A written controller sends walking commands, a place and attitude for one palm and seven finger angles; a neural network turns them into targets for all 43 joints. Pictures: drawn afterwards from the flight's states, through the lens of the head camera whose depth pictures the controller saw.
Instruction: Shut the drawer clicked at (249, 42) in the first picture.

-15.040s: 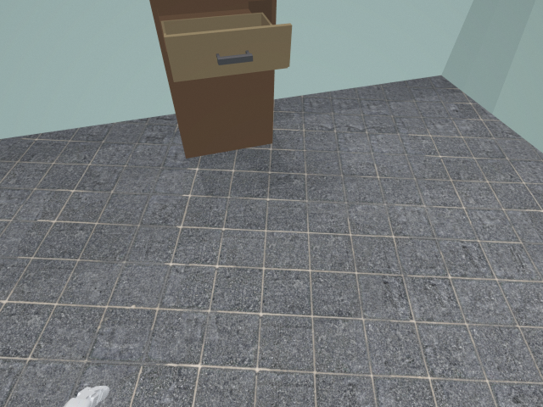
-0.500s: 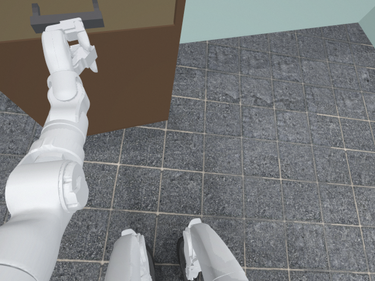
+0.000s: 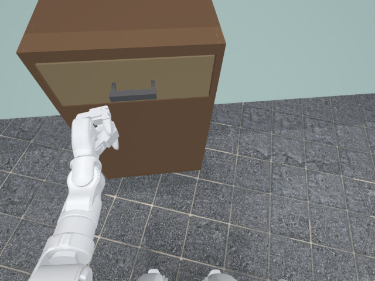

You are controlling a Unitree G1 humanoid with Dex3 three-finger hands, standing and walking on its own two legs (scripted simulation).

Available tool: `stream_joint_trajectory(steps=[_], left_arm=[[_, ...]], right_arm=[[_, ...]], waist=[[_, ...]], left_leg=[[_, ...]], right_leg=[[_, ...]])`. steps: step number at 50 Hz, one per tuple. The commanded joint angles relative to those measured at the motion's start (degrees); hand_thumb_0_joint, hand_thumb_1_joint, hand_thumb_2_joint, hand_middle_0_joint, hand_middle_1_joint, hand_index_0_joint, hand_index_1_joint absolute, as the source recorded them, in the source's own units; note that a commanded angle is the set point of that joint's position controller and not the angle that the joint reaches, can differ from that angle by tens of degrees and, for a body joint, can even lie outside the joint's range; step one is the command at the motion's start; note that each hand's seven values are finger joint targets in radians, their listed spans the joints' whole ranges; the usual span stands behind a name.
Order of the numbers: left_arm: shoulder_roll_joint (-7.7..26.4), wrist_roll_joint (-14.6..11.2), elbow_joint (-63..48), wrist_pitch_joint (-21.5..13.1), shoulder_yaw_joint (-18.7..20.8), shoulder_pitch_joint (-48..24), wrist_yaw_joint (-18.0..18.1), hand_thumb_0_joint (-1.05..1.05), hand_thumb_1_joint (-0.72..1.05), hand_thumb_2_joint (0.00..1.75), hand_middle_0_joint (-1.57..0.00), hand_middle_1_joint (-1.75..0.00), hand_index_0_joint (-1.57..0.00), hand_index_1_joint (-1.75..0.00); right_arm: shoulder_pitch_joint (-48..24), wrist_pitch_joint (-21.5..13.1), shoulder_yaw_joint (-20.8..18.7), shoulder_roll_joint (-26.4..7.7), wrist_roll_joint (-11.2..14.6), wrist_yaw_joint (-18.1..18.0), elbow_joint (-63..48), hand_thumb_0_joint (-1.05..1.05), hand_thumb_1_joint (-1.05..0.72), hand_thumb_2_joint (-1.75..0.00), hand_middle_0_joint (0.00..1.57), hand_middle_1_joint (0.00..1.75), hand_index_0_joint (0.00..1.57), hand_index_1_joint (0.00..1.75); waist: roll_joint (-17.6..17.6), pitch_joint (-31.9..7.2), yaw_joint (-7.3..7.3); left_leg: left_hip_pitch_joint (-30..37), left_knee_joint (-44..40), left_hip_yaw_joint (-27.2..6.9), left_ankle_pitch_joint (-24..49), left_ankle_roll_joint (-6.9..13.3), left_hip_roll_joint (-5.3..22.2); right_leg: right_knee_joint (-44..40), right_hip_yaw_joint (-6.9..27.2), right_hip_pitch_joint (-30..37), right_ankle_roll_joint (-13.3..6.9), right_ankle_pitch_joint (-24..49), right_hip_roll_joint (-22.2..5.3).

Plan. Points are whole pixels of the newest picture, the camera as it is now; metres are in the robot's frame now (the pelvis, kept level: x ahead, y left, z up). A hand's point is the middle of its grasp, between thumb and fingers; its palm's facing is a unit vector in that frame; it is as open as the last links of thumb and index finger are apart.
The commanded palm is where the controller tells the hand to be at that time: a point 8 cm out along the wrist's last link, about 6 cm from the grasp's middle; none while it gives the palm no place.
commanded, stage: draw the hand back to the body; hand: left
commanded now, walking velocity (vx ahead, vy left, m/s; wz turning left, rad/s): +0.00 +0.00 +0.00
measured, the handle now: (133, 90) +0.61 +0.15 -0.03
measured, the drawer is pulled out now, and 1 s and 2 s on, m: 0.00 0.00 0.00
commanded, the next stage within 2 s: step back with the hand held close in 1.02 s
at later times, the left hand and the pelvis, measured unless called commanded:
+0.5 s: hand (37, 196) +0.25 +0.21 +0.15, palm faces +0.21 -0.95 -0.25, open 3.3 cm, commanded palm +0.20 +0.26 +0.16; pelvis -0.02 +0.01 +0.05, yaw +1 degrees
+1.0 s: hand out of the picture +0.14 +0.26 +0.22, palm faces +0.44 -0.81 -0.38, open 3.3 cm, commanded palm +0.10 +0.30 +0.23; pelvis -0.02 +0.01 +0.06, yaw +2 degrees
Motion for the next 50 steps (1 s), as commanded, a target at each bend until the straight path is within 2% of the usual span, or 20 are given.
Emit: stream_joint_trajectory(steps=[1,2,4,7,8,10,13,15,19,20,23,28,32,34,37,42,44,46,48,50], left_arm=[[6.3,0.2,-9.3,-2.1,-2.0,-12.1,-2.8,0.0,0.9,0.9,-1.4,-1.6,-1.4,-1.6],[6.6,-0.3,-10.5,-0.8,-2.0,-9.3,-3.9,0.0,0.9,0.9,-1.4,-1.6,-1.4,-1.6],[6.5,-1.8,-15.2,1.3,-2.1,-6.5,-5.6,0.0,0.9,0.9,-1.4,-1.6,-1.4,-1.6],[7.6,-4.6,-25.3,2.4,-1.0,-4.6,-6.5,0.0,0.9,0.9,-1.4,-1.6,-1.4,-1.6],[13.4,1.3,-28.1,5.6,-3.9,-0.2,-4.4,0.0,0.9,0.9,-1.4,-1.6,-1.4,-1.6],[13.1,1.5,-34.6,8.7,-3.5,-1.3,-2.2,0.0,0.9,0.9,-1.4,-1.6,-1.4,-1.6],[16.3,2.0,-36.7,11.9,-1.1,3.4,-0.3,0.0,0.9,0.9,-1.4,-1.6,-1.4,-1.6],[14.3,1.9,-37.5,13.4,-2.2,6.6,0.0,0.0,0.9,0.9,-1.4,-1.6,-1.4,-1.6],[12.1,1.5,-41.3,15.4,-3.2,15.1,-0.4,0.0,0.9,0.9,-1.4,-1.6,-1.4,-1.6],[11.7,1.6,-44.5,15.4,-3.8,15.0,-0.4,0.0,0.9,0.9,-1.4,-1.6,-1.4,-1.6],[12.0,1.6,-48.6,16.2,-2.9,20.3,-0.4,0.0,0.9,0.9,-1.4,-1.6,-1.4,-1.6],[15.7,1.7,-57.6,16.1,2.3,26.6,0.2,0.0,0.9,0.9,-1.4,-1.6,-1.4,-1.6],[16.9,1.8,-66.1,15.4,5.7,32.6,0.6,0.0,0.9,0.9,-1.4,-1.6,-1.4,-1.6],[16.7,1.3,-66.7,15.4,7.1,37.5,0.5,0.0,0.9,0.9,-1.4,-1.6,-1.4,-1.6],[16.9,1.4,-71.1,14.8,8.8,42.1,0.4,0.0,0.9,0.9,-1.4,-1.6,-1.4,-1.6],[19.0,1.1,-74.6,14.2,13.7,49.7,0.7,0.0,0.9,0.9,-1.4,-1.6,-1.4,-1.6],[16.0,1.3,-71.2,14.4,11.0,49.5,0.5,0.0,0.9,0.9,-1.4,-1.6,-1.4,-1.6],[15.0,1.6,-70.3,14.4,10.0,48.1,0.7,0.0,0.9,0.9,-1.4,-1.6,-1.4,-1.6],[15.5,2.0,-70.2,14.3,10.1,46.9,1.0,0.0,0.9,0.9,-1.4,-1.6,-1.4,-1.6],[16.7,2.2,-72.2,13.8,10.7,45.2,1.5,0.0,0.9,0.9,-1.4,-1.6,-1.4,-1.6]], right_arm=[[3.9,-2.0,-3.4,-8.6,0.6,-1.3,-3.7,0.0,-0.9,-0.9,0.2,0.3,0.2,0.3],[3.2,-1.9,-3.4,-8.7,1.0,-1.4,-4.7,0.0,-0.9,-0.9,0.2,0.3,0.2,0.3],[1.3,-2.1,-3.2,-8.4,1.6,-1.7,-6.4,0.0,-0.9,-0.9,0.2,0.3,0.2,0.3],[-2.4,-3.1,-2.7,-8.0,2.1,-2.6,-8.8,0.0,-0.9,-0.9,0.2,0.3,0.2,0.3],[-6.2,-1.0,-2.6,-7.5,2.4,-3.6,-9.8,0.0,-0.9,-0.9,0.2,0.3,0.2,0.3],[-9.4,-0.8,-1.9,-6.7,2.7,-5.3,-11.7,0.0,-0.9,-0.9,0.2,0.3,0.2,0.3],[-12.9,-1.1,-1.0,-6.8,2.7,-7.2,-11.6,0.0,-0.9,-0.9,0.2,0.3,0.2,0.3],[-14.4,-1.4,-0.3,-6.2,2.8,-7.9,-11.3,0.0,-0.9,-0.9,0.2,0.3,0.2,0.3],[-16.4,-2.8,0.5,-5.9,2.6,-8.5,-10.7,0.0,-0.9,-0.9,0.2,0.3,0.2,0.3],[-16.8,-3.3,0.7,-5.9,2.5,-8.5,-10.7,0.0,-0.9,-0.9,0.2,0.3,0.2,0.3],[-17.6,-4.7,0.8,-6.1,1.8,-8.5,-10.0,0.0,-0.9,-0.9,0.2,0.3,0.2,0.3],[-18.8,-6.7,1.1,-6.0,0.8,-8.5,-8.9,0.0,-0.9,-0.9,0.2,0.3,0.2,0.3],[-18.9,-8.4,1.0,-5.3,0.3,-8.3,-8.6,0.0,-0.9,-0.9,0.2,0.3,0.2,0.3],[-18.9,-9.0,0.9,-5.2,0.1,-8.0,-8.1,0.0,-0.9,-0.9,0.2,0.3,0.2,0.3],[-18.3,-10.0,0.4,-5.7,0.0,-7.6,-8.0,0.0,-0.9,-0.9,0.2,0.3,0.2,0.3],[-18.1,-11.2,-0.3,-5.8,0.3,-7.5,-7.7,0.0,-0.9,-0.9,0.2,0.3,0.2,0.3],[-17.9,-11.4,-0.3,-5.9,0.1,-7.6,-6.7,0.0,-0.9,-0.9,0.2,0.3,0.2,0.3],[-17.3,-11.5,-0.6,-6.2,0.2,-7.7,-6.3,0.0,-0.9,-0.9,0.2,0.3,0.2,0.3],[-17.4,-11.8,-0.8,-6.5,0.1,-8.1,-6.0,0.0,-0.9,-0.9,0.2,0.3,0.2,0.3],[-17.3,-12.2,-0.7,-6.3,0.1,-8.4,-6.2,0.0,-0.9,-0.9,0.2,0.3,0.2,0.3]], waist=[[-1.0,-13.6,-1.81],[-0.3,-14.4,-0.85],[4.2,-17.3,0.88],[0.7,-17.9,1.96],[-0.5,-20.5,3.42],[-1.5,-14.5,2.73],[-1.5,-7.7,3.71],[-1.9,-3.4,3.86],[-1.6,0.4,4.75],[0.8,0.2,4.79],[0.2,1.9,5.23],[0.9,4.9,6.34],[3.0,4.1,7.03],[1.9,6.3,7.29],[2.1,5.1,7.45],[0.3,6.6,8.17],[-1.2,10.6,7.38],[-1.6,11.8,6.86],[-0.1,11.9,6.96],[1.6,9.1,7.34]], left_leg=[[13.8,-5.3,-1.7,27.3,-0.2,-0.2],[14.7,-6.0,-1.5,29.2,-0.3,-0.3],[20.3,-7.2,-1.7,34.9,-0.6,-0.2],[22.6,-9.4,-1.9,33.1,-0.5,-0.1],[26.6,-13.1,-2.1,32.0,-0.5,-0.1],[25.9,-16.2,-1.7,27.0,-0.1,-0.3],[27.3,-20.6,-2.3,23.5,0.1,0.1],[29.4,-23.4,-2.3,20.9,0.1,0.2],[34.6,-27.7,-2.8,20.4,0.0,0.5],[36.5,-28.7,-3.3,20.3,-0.2,0.6],[39.5,-31.3,-4.1,20.4,-0.2,1.1],[40.8,-34.7,-4.8,20.9,-0.5,1.3],[42.7,-35.7,-5.0,23.6,-0.8,1.4],[41.7,-36.3,-5.2,22.9,-0.9,1.4],[42.4,-35.7,-5.1,25.7,-1.0,1.6],[41.2,-34.9,-4.5,25.4,-1.0,1.8],[40.5,-35.3,-4.5,23.0,-0.8,1.7],[40.1,-35.4,-4.8,20.8,-0.6,1.8],[40.5,-35.1,-4.7,20.3,-0.3,1.5],[41.1,-35.2,-4.9,20.1,-0.3,1.4]], right_leg=[[-5.8,3.1,15.5,2.3,32.2,-1.2],[-6.1,3.2,17.6,2.2,34.3,-1.4],[-6.6,2.7,19.2,1.9,36.0,-1.8],[-8.5,2.5,23.3,2.0,35.7,-1.8],[-10.9,5.3,28.0,2.1,34.7,-3.5],[-14.2,5.1,29.5,2.4,32.2,-3.8],[-18.5,5.0,30.4,1.9,26.4,-3.8],[-21.5,4.9,30.4,1.8,22.6,-3.9],[-25.8,4.2,32.6,1.4,20.0,-3.9],[-26.5,4.0,32.9,1.2,19.2,-3.9],[-29.1,3.7,34.4,1.1,18.7,-3.6],[-31.9,3.6,37.4,0.8,18.6,-3.5],[-32.4,3.4,39.8,0.7,20.5,-3.8],[-33.4,3.5,40.1,0.7,19.8,-3.7],[-33.1,3.4,41.0,0.8,22.0,-3.7],[-33.5,3.8,40.9,0.9,22.0,-3.8],[-34.3,3.8,38.4,0.9,19.6,-3.9],[-34.3,3.7,37.1,1.1,17.3,-4.1],[-34.8,4.0,36.8,1.0,16.7,-4.1],[-33.8,4.0,38.1,1.0,16.5,-4.5]])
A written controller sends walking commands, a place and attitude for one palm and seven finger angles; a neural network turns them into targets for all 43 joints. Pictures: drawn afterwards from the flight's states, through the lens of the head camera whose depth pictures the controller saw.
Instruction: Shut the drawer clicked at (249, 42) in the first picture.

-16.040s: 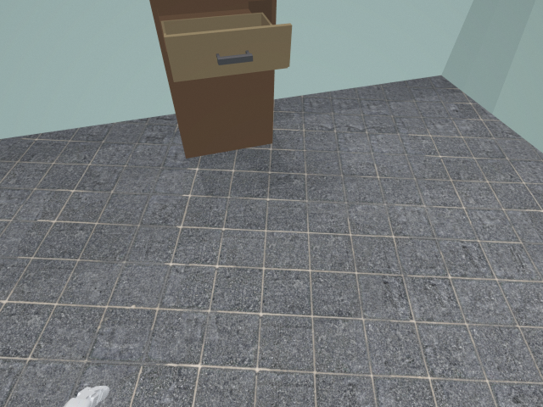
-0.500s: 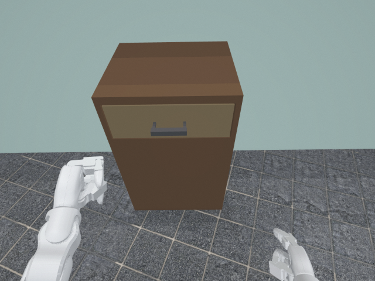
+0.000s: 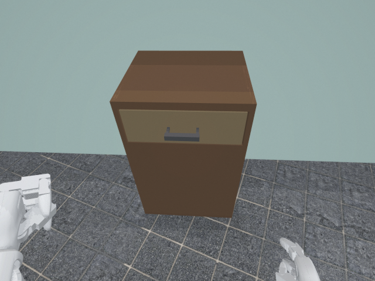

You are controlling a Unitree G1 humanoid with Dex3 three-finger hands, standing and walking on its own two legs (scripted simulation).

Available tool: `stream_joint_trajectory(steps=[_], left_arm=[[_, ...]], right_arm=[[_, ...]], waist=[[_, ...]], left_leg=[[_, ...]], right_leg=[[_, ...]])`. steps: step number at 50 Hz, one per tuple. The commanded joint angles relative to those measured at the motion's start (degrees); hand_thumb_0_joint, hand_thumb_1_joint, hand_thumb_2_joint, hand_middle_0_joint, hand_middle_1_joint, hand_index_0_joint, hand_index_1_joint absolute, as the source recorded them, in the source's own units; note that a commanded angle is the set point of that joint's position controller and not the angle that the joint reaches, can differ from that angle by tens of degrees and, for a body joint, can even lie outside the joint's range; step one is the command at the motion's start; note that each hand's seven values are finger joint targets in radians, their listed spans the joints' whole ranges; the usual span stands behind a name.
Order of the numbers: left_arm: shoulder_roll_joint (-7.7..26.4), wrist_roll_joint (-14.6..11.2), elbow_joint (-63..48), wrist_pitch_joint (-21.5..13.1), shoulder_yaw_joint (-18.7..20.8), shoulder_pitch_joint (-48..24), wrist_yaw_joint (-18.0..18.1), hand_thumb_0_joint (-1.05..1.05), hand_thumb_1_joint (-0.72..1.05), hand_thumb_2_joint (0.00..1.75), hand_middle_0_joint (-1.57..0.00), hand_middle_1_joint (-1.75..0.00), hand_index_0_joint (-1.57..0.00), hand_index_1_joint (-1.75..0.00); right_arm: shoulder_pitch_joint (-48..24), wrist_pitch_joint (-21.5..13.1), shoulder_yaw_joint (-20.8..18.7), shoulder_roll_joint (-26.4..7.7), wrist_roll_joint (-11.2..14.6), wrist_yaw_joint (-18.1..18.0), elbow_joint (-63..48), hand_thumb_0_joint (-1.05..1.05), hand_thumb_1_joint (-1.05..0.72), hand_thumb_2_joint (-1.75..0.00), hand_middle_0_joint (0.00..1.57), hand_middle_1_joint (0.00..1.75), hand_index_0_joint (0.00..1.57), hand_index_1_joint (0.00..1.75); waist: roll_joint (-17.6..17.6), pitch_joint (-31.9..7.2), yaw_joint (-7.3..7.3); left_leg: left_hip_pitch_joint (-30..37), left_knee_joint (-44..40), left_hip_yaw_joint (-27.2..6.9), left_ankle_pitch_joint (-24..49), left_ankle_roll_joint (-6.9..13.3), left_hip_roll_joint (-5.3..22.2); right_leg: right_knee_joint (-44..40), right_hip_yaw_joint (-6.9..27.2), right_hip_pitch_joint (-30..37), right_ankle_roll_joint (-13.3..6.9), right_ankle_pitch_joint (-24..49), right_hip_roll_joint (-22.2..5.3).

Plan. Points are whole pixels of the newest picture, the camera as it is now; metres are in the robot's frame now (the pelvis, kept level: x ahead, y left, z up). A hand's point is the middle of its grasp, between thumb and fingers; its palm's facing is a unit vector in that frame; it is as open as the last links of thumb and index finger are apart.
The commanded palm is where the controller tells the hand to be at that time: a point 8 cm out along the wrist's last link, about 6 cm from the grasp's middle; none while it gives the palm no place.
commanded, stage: draw the hand back to the body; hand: left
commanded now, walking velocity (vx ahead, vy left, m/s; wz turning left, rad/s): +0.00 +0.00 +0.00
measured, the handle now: (182, 133) +0.64 +0.11 -0.09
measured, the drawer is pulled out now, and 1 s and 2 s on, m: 0.00 0.00 0.00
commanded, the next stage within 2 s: step back with the hand held close in 0.02 s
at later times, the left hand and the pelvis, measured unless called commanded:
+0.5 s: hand (64, 209) +0.18 +0.24 +0.14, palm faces +0.25 -0.84 -0.49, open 3.3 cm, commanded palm +0.12 +0.28 +0.17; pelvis -0.01 +0.01 +0.00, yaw -1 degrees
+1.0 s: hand (23, 246) +0.12 +0.26 +0.15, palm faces +0.34 -0.81 -0.48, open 3.3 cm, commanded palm +0.05 +0.30 +0.17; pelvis -0.08 +0.02 -0.01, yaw +1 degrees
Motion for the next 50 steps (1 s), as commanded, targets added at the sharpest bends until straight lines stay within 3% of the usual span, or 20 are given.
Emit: stream_joint_trajectory(steps=[1,4,7,8,9,10,11,12,15,20,23,26,30,37,38,42,46,48,50], left_arm=[[9.5,0.5,-12.4,-4.0,4.7,-8.0,1.4,0.0,0.9,0.9,-1.4,-1.6,-1.4,-1.6],[10.8,0.5,-14.8,-4.2,5.6,-7.5,1.8,0.0,0.9,0.9,-1.4,-1.6,-1.4,-1.6],[10.7,0.4,-14.2,-4.1,6.3,-5.5,1.9,0.0,0.9,0.9,-1.4,-1.6,-1.4,-1.6],[20.6,0.7,-19.0,-7.6,16.8,-16.1,2.5,0.0,0.9,0.9,-1.4,-1.6,-1.4,-1.6],[15.2,0.5,-13.1,-8.1,13.5,-7.8,2.0,0.0,0.9,0.9,-1.4,-1.6,-1.4,-1.6],[11.5,0.5,-9.2,-7.8,10.5,-2.1,1.5,0.0,0.9,0.9,-1.4,-1.6,-1.4,-1.6],[9.2,0.5,-7.4,-7.6,8.5,0.0,1.0,0.0,0.9,0.9,-1.4,-1.6,-1.4,-1.6],[8.2,0.5,-7.9,-7.8,7.2,0.8,0.7,0.0,0.9,0.9,-1.4,-1.6,-1.4,-1.6],[8.3,0.5,-8.4,-8.9,7.2,4.1,0.5,0.0,0.9,0.9,-1.4,-1.6,-1.4,-1.6],[12.7,0.1,-14.4,-9.8,11.1,6.7,1.5,0.0,0.9,0.9,-1.4,-1.6,-1.4,-1.6],[15.0,-0.1,-18.3,-9.9,13.0,6.1,2.2,0.0,0.9,0.9,-1.4,-1.6,-1.4,-1.6],[14.0,0.2,-18.0,-9.9,12.1,7.1,2.4,0.0,0.9,0.9,-1.4,-1.6,-1.4,-1.6],[12.5,0.7,-15.1,-9.6,11.4,7.4,2.4,0.0,0.9,0.9,-1.4,-1.6,-1.4,-1.6],[11.7,2.0,-13.9,-10.4,10.8,5.3,2.7,0.0,0.9,0.9,-1.4,-1.6,-1.4,-1.6],[12.5,2.2,-15.0,-10.6,11.3,4.4,2.7,0.0,0.9,0.9,-1.4,-1.6,-1.4,-1.6],[12.4,3.1,-17.1,-11.9,10.9,3.4,3.3,0.0,0.9,0.9,-1.4,-1.6,-1.4,-1.6],[12.4,3.7,-18.5,-12.9,11.4,3.4,3.8,0.0,0.9,0.9,-1.4,-1.6,-1.4,-1.6],[12.7,4.2,-20.2,-13.5,12.0,2.7,3.8,0.0,0.9,0.9,-1.4,-1.6,-1.4,-1.6],[13.0,4.8,-20.2,-13.8,12.7,2.9,3.7,0.0,0.9,0.9,-1.4,-1.6,-1.4,-1.6]], right_arm=[[-7.9,-4.3,-2.3,-5.6,0.0,-0.9,-9.4,0.0,-0.9,-0.9,0.2,0.3,0.2,0.3],[-8.2,-5.3,-2.0,-5.3,-0.1,-1.2,-9.5,0.0,-0.9,-0.9,0.2,0.3,0.2,0.3],[-8.1,-5.8,-2.0,-5.0,-0.2,-1.1,-9.1,0.0,-0.9,-0.9,0.2,0.3,0.2,0.3],[-7.7,-4.5,-1.6,-5.9,0.1,-0.8,-12.1,0.0,-0.9,-0.9,0.2,0.3,0.2,0.3],[-7.8,-3.8,-2.6,-5.8,-0.4,-0.9,-9.6,0.0,-0.9,-0.9,0.2,0.3,0.2,0.3],[-7.7,-2.9,-3.0,-6.0,-0.7,-0.5,-9.1,0.0,-0.9,-0.9,0.2,0.3,0.2,0.3],[-7.2,-1.8,-3.4,-6.1,-0.6,-0.1,-9.2,0.0,-0.9,-0.9,0.2,0.3,0.2,0.3],[-7.2,-1.2,-3.7,-6.5,-0.6,0.1,-9.5,0.0,-0.9,-0.9,0.2,0.3,0.2,0.3],[-7.1,0.1,-4.6,-6.6,-0.4,0.3,-10.0,0.0,-0.9,-0.9,0.2,0.3,0.2,0.3],[-7.3,1.6,-5.2,-6.1,0.2,-0.4,-12.0,0.0,-0.9,-0.9,0.2,0.3,0.2,0.3],[-7.1,1.7,-5.3,-6.3,0.3,-1.1,-12.9,0.0,-0.9,-0.9,0.2,0.3,0.2,0.3],[-6.2,1.7,-5.6,-6.2,0.3,-1.4,-12.9,0.0,-0.9,-0.9,0.2,0.3,0.2,0.3],[-6.3,1.5,-5.9,-6.5,0.1,-1.4,-12.4,0.0,-0.9,-0.9,0.2,0.3,0.2,0.3],[-6.7,0.9,-6.0,-7.1,0.2,-1.2,-13.1,0.0,-0.9,-0.9,0.2,0.3,0.2,0.3],[-6.8,0.8,-6.0,-7.4,-0.1,-1.3,-13.2,0.0,-0.9,-0.9,0.2,0.3,0.2,0.3],[-5.7,-0.1,-5.9,-7.3,-0.4,-1.2,-13.3,0.0,-0.9,-0.9,0.2,0.3,0.2,0.3],[-5.0,-1.2,-5.8,-7.3,-0.6,-1.5,-13.1,0.0,-0.9,-0.9,0.2,0.3,0.2,0.3],[-5.5,-1.9,-5.9,-8.0,-0.7,-1.7,-13.1,0.0,-0.9,-0.9,0.2,0.3,0.2,0.3],[-5.4,-2.5,-6.0,-7.6,-0.9,-1.9,-13.1,0.0,-0.9,-0.9,0.2,0.3,0.2,0.3]], waist=[[-0.9,-2.7,-1.04],[1.5,-4.2,-0.46],[0.4,-4.1,-0.17],[3.1,2.6,-2.48],[-1.3,2.4,-3.18],[-3.0,2.4,-3.47],[-4.6,1.4,-3.8],[-3.2,0.2,-4.07],[-3.5,-4.7,-4.06],[-3.7,-12.4,-3.6],[-2.3,-14.2,-3.53],[-0.3,-13.1,-3.83],[-0.2,-9.6,-3.93],[-3.9,-3.8,-4.56],[-3.2,-3.2,-4.66],[-3.4,-2.5,-5.14],[0.2,-3.8,-5.18],[5.4,-4.8,-5.03],[6.4,-5.4,-4.43]], left_leg=[[0.4,-4.7,-4.5,7.0,-1.2,4.0],[0.8,-4.4,-4.2,9.7,-1.5,3.8],[0.9,-3.9,-3.6,13.8,-1.7,3.8],[-4.4,-4.0,-5.9,7.9,-0.4,4.0],[-5.6,-2.4,-6.7,8.3,-0.3,4.3],[-4.6,-1.7,-6.2,9.8,-0.2,4.4],[-3.8,-1.5,-6.0,11.2,-0.3,4.7],[-3.9,-1.5,-5.7,12.2,-0.4,5.0],[-4.0,-2.5,-5.1,16.9,-0.4,5.6],[-4.5,-1.9,-4.7,24.1,-0.4,6.0],[-5.9,-1.3,-5.3,25.9,-0.4,6.4],[-6.1,-1.4,-5.8,27.4,-0.3,7.2],[-11.0,-3.6,-7.2,20.6,0.4,8.6],[-25.8,-6.9,-9.8,-8.4,2.4,8.7],[-27.2,-7.0,-10.1,-11.6,2.6,8.5],[-27.2,-5.2,-10.5,-16.7,2.6,7.9],[-29.5,-7.9,-12.5,-18.8,3.1,9.6],[-34.5,-12.8,-15.8,-21.6,4.1,12.4],[-38.2,-14.8,-17.5,-21.7,5.0,14.5]], right_leg=[[-3.3,3.1,-2.8,-0.4,3.7,-2.5],[-2.8,3.3,-1.3,-0.5,6.4,-2.7],[-2.3,3.2,-0.6,-0.5,10.4,-2.5],[-5.2,9.2,-5.1,-0.7,11.1,-4.7],[-5.5,10.1,-6.5,-1.1,11.6,-6.6],[-5.9,10.4,-8.0,-0.9,12.1,-7.1],[-5.7,9.6,-8.1,-0.5,12.1,-7.1],[-5.1,8.9,-8.0,-0.2,12.5,-7.2],[-2.5,6.1,-5.5,0.9,16.3,-6.7],[1.7,4.6,-1.5,1.8,22.9,-6.1],[3.9,4.8,-0.3,2.0,24.8,-5.9],[5.4,4.6,-2.3,2.3,22.8,-5.0],[6.5,5.1,-3.3,2.4,16.2,-4.2],[5.6,8.1,-1.6,1.8,4.0,-4.5],[4.6,8.9,-1.7,1.7,1.6,-4.7],[1.7,10.3,-5.8,1.2,-7.7,-5.2],[5.6,8.4,-2.7,1.6,-5.4,-3.3],[12.9,6.1,3.2,2.3,1.0,-0.7],[19.1,5.5,7.0,2.8,4.9,1.1]])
